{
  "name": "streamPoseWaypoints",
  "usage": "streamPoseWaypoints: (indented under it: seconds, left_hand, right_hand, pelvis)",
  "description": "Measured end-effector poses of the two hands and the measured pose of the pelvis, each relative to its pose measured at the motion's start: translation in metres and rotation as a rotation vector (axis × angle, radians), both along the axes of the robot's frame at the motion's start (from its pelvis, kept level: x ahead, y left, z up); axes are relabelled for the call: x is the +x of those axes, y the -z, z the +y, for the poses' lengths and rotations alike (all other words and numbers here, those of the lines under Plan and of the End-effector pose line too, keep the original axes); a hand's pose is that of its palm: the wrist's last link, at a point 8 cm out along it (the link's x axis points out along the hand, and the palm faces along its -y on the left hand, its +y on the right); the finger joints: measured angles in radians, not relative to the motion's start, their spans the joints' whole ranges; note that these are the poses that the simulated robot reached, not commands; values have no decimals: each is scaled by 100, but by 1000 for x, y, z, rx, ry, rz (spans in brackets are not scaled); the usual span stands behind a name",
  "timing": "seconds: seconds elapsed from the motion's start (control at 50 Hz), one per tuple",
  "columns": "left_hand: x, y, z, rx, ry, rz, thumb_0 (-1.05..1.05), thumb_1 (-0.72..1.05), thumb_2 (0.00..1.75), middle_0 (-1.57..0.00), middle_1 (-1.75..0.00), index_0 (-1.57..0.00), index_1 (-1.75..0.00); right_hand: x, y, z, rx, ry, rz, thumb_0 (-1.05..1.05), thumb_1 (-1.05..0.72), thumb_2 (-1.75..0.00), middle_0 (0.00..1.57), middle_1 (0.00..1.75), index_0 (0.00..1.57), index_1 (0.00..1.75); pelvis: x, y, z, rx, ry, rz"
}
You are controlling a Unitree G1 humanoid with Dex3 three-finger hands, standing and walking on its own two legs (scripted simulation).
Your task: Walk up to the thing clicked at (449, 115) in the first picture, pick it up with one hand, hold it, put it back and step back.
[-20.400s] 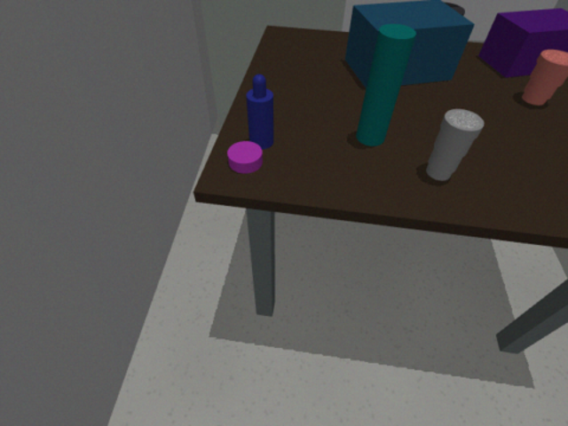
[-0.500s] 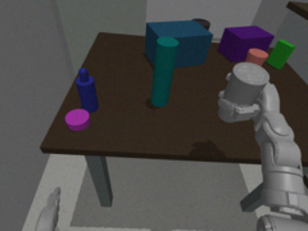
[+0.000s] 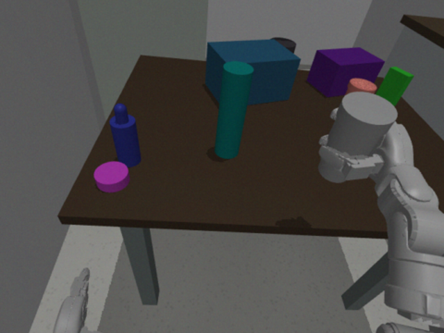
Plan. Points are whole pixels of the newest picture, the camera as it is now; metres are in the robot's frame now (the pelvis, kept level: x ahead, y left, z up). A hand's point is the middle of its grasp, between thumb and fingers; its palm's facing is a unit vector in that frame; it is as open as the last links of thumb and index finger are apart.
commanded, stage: hold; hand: right
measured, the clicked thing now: (349, 143) +0.36 -0.17 +0.23
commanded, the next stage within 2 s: none
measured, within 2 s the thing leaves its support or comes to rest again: neither
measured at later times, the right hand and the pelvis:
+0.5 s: hand (359, 146) +0.34 -0.17 +0.24, palm faces +0.02 +1.00 -0.04, open 9.1 cm; pelvis +0.00 +0.00 +0.00, yaw +0 degrees
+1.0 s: hand (364, 149) +0.33 -0.18 +0.24, palm faces +0.02 +1.00 -0.04, open 9.1 cm; pelvis +0.00 +0.00 +0.00, yaw -1 degrees
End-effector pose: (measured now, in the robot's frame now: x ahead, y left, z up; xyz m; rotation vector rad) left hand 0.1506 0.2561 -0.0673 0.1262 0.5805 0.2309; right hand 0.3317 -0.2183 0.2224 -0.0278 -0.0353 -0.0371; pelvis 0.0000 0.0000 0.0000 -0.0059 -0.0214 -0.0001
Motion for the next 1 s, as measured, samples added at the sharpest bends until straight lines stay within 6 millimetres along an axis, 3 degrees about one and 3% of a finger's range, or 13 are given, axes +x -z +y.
streamPoseWaypoints:
  seconds: [0.62,1.0]
  left_hand:
    - [12,-1,2,0,4,-35,-1,-53,6,-5,-5,-4,-5]
    - [11,-1,2,8,3,-38,-1,-53,6,-5,-5,-4,-5]
  right_hand:
    - [-24,-20,-8,-14,-16,-18,1,26,-108,77,100,79,99]
    - [-26,-19,-12,-12,-14,-10,1,26,-107,77,100,78,100]
  pelvis:
    - [5,-1,0,2,8,-13]
    - [4,-1,-1,4,10,-13]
